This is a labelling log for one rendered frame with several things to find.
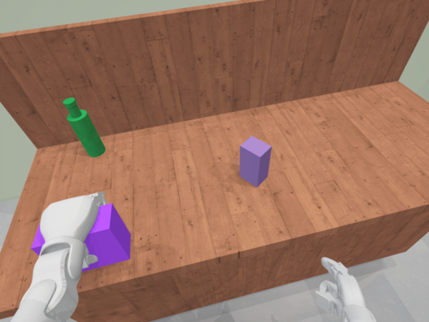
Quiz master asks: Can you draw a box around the robot left forearm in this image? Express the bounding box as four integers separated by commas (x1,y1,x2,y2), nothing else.
10,237,85,322

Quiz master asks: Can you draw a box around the robot left hand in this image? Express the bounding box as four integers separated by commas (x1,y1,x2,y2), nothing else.
40,191,107,269

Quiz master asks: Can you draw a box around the robot right forearm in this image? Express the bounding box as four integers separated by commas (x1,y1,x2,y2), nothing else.
341,305,376,322

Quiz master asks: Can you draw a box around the table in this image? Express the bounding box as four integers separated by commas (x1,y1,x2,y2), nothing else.
0,0,429,322

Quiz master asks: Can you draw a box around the sponge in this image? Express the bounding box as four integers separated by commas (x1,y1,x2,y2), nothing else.
31,203,131,272

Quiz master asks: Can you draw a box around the robot right hand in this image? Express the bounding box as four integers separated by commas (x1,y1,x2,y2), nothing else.
315,257,367,318

